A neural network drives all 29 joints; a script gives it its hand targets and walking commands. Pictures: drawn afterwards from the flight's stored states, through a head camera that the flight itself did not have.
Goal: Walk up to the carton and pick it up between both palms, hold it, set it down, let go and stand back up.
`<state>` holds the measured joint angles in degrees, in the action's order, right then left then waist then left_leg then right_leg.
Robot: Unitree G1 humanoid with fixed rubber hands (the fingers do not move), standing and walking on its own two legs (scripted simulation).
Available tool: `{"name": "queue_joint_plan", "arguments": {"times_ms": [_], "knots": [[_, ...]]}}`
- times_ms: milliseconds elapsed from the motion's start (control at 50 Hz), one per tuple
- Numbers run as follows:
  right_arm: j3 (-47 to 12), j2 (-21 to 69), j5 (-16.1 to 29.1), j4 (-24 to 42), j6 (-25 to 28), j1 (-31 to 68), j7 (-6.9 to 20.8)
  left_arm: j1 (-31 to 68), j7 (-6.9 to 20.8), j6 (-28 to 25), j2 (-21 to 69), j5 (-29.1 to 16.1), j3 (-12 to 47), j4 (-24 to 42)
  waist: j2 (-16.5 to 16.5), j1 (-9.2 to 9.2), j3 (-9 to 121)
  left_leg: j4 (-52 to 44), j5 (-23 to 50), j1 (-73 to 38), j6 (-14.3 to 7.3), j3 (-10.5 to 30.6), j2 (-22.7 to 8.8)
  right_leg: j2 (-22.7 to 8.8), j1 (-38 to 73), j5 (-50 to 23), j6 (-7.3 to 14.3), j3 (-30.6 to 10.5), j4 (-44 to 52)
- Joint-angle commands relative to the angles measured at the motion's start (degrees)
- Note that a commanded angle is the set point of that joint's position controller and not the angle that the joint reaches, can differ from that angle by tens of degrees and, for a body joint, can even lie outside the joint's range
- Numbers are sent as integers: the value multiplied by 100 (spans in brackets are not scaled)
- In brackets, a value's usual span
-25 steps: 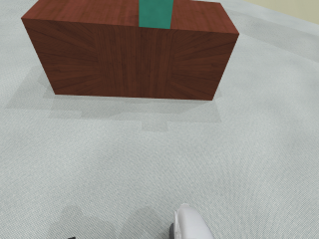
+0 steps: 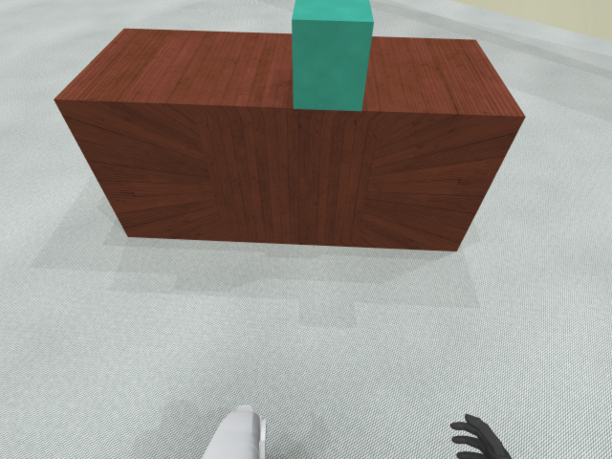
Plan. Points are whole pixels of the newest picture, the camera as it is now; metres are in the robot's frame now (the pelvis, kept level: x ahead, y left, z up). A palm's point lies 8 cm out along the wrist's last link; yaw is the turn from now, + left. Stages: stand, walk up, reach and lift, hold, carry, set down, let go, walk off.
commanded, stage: walk up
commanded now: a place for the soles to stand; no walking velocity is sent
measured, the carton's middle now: (329, 54) +1.17 -0.04 +0.01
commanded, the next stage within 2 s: none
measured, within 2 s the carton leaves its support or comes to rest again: neither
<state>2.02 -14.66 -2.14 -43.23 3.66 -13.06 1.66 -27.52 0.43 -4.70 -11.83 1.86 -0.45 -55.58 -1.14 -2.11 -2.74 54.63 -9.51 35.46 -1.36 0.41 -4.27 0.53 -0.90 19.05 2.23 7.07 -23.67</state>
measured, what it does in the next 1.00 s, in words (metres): walks ahead: left foot, then right foot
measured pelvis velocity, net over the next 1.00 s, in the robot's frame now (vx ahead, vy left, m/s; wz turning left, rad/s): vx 0.45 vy -0.08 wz -0.02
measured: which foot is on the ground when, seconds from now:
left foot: up 0.00-0.10, down 0.12-0.72, up 0.74-1.00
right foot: down 0.00-0.18, up 0.20-0.66, down 0.68-1.00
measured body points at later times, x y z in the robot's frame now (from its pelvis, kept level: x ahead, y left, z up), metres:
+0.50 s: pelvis +0.25 +0.02 +0.01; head +0.24 +0.06 +0.45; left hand +0.33 +0.27 -0.14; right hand +0.20 -0.22 -0.12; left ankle +0.22 +0.13 -0.74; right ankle +0.35 -0.15 -0.65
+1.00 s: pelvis +0.45 -0.08 +0.01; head +0.45 -0.09 +0.45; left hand +0.40 +0.17 -0.13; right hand +0.53 -0.33 -0.13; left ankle +0.50 +0.07 -0.66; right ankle +0.43 -0.14 -0.74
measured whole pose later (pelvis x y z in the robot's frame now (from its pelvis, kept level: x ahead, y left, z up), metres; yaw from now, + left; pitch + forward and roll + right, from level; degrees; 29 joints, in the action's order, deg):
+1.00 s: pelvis +0.45 -0.08 +0.01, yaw -1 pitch -4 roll +1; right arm 0.8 -15.2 -2.5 -46.4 2.4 -17.7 1.1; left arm -29.0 0.4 -3.2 -11.7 1.3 -0.9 -51.8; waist -1.4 -2.5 -3.7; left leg 60.5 -13.7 29.9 -1.5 0.9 -2.8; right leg 1.8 -5.5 14.2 4.1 5.7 -23.1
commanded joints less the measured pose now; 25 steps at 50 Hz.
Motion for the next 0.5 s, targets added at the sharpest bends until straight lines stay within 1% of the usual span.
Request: {"name": "queue_joint_plan", "arguments": {"times_ms": [0,20,40,60,80,100,120,140,160,180,200,220,240,260,280,300,320,340,360,400,440,460,480], "knots": [[-55,-115,-106,266,10,-106,51,68,84,-156,-846,61,-153,472,936,170,-794,-1723,1364,-1616,53,-552,73,-1168,-1919,-595,757,-563,940],[-13,-190,-158,246,8,-177,17,-90,65,-119,-936,77,-175,466,814,151,-672,-1837,1153,-1740,5,-508,73,-1353,-1662,-837,780,-668,761],[2,-253,-203,196,16,-329,-19,-184,46,-69,-991,86,-187,482,683,199,-579,-1978,892,-1830,-53,-486,99,-1403,-1365,-1092,744,-699,465],[39,-345,-246,125,43,-623,-57,-273,37,-16,-1025,93,-193,495,416,304,-416,-2117,685,-2163,-107,-513,196,-1332,-1236,-1401,671,-593,-125],[121,-478,-304,-31,80,-1129,-113,-416,39,42,-984,89,-155,484,99,493,-85,-2223,286,-2824,-183,-448,298,-1085,-1268,-1617,565,-353,-1139],[215,-706,-362,-204,118,-1893,-174,-751,48,90,-786,88,-66,428,-524,716,575,-2296,-298,-3747,-301,187,-58,-644,-1594,-977,395,-90,-2699],[315,-1132,-306,-180,101,-2383,-224,-1277,51,162,-519,22,29,516,-1473,740,1124,-2592,-935,-4615,-684,2538,-1493,10,-2587,1143,123,-87,-4362],[374,-1373,-44,-111,50,-2366,-312,-1259,28,271,-859,-9,-48,671,-1218,781,1235,-3488,-1905,-4997,-1292,4380,-2192,121,-3507,1419,-67,-562,-5155],[391,-1303,130,-66,20,-2055,-395,-754,14,322,-1149,1,-137,778,-919,823,1044,-3977,-2560,-4753,-1394,4715,-2279,-170,-3822,1128,-150,-844,-5432],[320,-1043,176,4,30,-1858,-416,-267,15,297,-1206,29,-163,899,-706,819,799,-4124,-2148,-4438,-1211,4235,-2062,-270,-3838,828,-139,-1040,-5520],[243,-826,128,39,67,-1743,-424,29,30,258,-1115,6,-155,956,-439,774,584,-3956,-913,-4084,-1042,3373,-1897,-341,-3716,638,-126,-1146,-5491],[170,-667,82,19,129,-1617,-412,143,48,232,-917,-6,-122,993,-350,627,293,-3788,271,-3586,-916,2448,-1760,-444,-3527,465,-158,-1176,-5277],[113,-472,53,-58,190,-1482,-371,191,71,207,-721,-2,-102,1020,-357,493,97,-3713,1146,-3117,-815,1723,-1525,-518,-3264,260,-195,-1151,-5071],[46,-268,36,-166,225,-1376,-315,153,97,203,-602,16,-74,1032,-369,347,57,-3644,1529,-2911,-711,1193,-1227,-509,-3040,149,-217,-1131,-4825],[12,-120,34,-239,259,-1379,-271,124,122,227,-489,58,-85,982,-357,262,-69,-3624,1793,-2675,-610,896,-1061,-443,-2910,-12,-223,-1051,-4702],[-13,-45,49,-299,279,-1423,-248,107,153,254,-380,82,-88,938,-364,183,-159,-3645,1906,-2462,-532,567,-867,-374,-2829,-279,-226,-972,-4643],[-18,-33,63,-351,295,-1461,-239,98,193,282,-306,99,-89,889,-453,126,-250,-3712,1893,-2303,-509,353,-753,-351,-2863,-502,-264,-854,-4567],[-6,-82,69,-353,308,-1474,-244,156,235,313,-261,85,-70,893,-534,85,-347,-3837,1706,-2100,-562,217,-695,-364,-2924,-783,-317,-773,-4410],[9,-130,67,-371,310,-1411,-248,213,264,338,-260,82,-65,888,-614,38,-402,-3970,1280,-1937,-599,92,-635,-386,-2951,-1053,-363,-679,-4233],[49,-247,35,-359,317,-1359,-225,513,306,363,-267,87,-24,983,-810,54,-655,-4208,423,-1683,-693,37,-675,-521,-3071,-1445,-459,-598,-3645],[76,-364,-26,-405,339,-1441,-193,899,333,350,-327,101,-4,1053,-852,147,-832,-4300,-54,-1744,-761,55,-793,-724,-3136,-1732,-468,-618,-2827],[82,-429,-51,-432,352,-1543,-188,1116,337,336,-374,115,-5,1119,-851,220,-914,-4289,-47,-1865,-780,102,-901,-820,-3161,-1808,-446,-677,-2428],[84,-484,-87,-469,367,-1642,-185,1288,336,314,-434,131,-15,1145,-828,301,-909,-4247,11,-2097,-816,123,-1023,-841,-3152,-1831,-418,-666,-2127]]}}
